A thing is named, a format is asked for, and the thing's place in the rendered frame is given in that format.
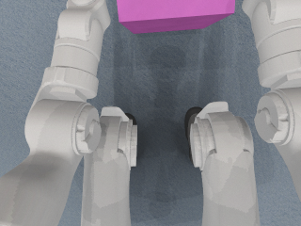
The right robot forearm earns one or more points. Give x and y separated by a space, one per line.
276 25

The carton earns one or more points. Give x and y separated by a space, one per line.
150 16

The right robot foot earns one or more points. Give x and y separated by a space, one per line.
189 119

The right robot upper arm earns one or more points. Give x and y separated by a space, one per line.
278 121

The robot right shin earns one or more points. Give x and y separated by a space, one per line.
245 133

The left robot upper arm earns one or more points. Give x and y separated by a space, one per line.
58 133

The left robot forearm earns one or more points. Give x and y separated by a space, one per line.
72 75

